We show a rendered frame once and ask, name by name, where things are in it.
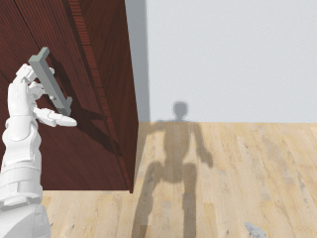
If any robot right hand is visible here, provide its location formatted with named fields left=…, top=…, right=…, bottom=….
left=245, top=221, right=266, bottom=238

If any left robot upper arm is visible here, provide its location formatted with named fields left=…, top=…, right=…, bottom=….
left=0, top=203, right=52, bottom=238

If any robot left forearm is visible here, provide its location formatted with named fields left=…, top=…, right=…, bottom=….
left=0, top=115, right=43, bottom=213

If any robot left hand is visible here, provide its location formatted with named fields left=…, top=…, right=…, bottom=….
left=8, top=63, right=77, bottom=127

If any handle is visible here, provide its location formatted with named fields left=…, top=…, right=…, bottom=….
left=28, top=47, right=73, bottom=117

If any wardrobe door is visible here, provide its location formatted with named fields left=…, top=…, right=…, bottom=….
left=0, top=0, right=128, bottom=191

